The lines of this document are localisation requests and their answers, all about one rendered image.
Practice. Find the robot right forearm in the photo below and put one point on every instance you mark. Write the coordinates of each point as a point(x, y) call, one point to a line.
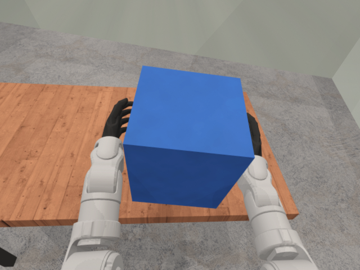
point(274, 237)

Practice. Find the robot left hand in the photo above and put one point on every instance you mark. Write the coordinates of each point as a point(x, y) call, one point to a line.
point(115, 120)

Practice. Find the robot left forearm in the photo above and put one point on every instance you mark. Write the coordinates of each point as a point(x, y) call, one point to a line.
point(98, 217)

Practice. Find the table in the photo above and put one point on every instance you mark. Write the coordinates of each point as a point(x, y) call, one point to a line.
point(47, 134)

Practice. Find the robot right hand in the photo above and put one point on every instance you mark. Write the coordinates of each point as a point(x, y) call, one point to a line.
point(255, 135)

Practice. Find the left robot upper arm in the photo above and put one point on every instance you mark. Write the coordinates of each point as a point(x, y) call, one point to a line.
point(94, 260)

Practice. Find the carton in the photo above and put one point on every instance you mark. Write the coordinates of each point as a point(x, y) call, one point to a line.
point(188, 139)

